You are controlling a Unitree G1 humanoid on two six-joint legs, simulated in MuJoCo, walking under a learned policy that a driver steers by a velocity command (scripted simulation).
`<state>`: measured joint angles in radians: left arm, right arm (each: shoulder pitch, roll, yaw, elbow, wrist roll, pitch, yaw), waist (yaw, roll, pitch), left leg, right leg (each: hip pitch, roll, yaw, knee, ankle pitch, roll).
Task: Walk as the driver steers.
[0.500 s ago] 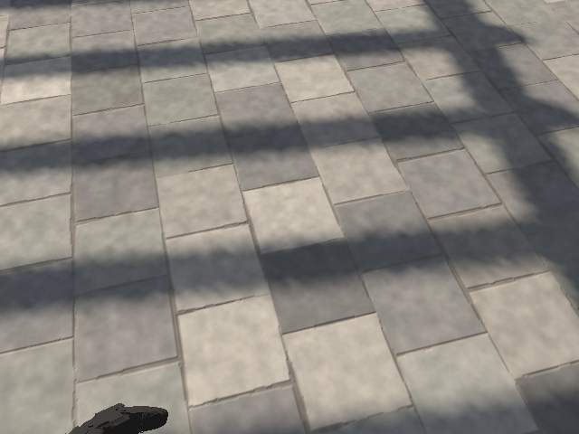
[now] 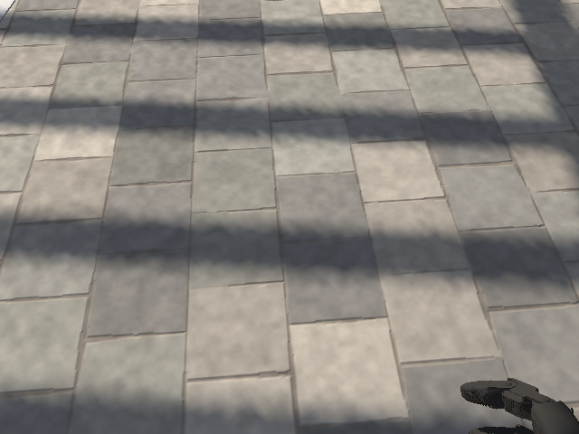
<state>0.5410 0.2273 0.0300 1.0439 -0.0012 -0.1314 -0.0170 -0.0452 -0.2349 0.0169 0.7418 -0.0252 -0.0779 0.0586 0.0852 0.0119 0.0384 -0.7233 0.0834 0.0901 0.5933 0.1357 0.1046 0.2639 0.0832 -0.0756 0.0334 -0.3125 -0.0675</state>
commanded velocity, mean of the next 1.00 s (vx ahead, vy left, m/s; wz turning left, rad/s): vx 0.39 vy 0.00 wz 0.09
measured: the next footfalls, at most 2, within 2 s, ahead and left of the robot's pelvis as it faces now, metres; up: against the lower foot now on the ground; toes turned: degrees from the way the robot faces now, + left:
left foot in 0.08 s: +0.31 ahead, +0.08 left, +0.00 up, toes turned +6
right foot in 0.46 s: +0.70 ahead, +0.03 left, +0.00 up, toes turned +31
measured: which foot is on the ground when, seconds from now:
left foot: up 0.00-0.06, down 0.08-0.46, up 0.48-0.84, down 0.86-1.00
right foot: down 0.00-0.10, up 0.12-0.44, down 0.46-0.86, up 0.88-1.00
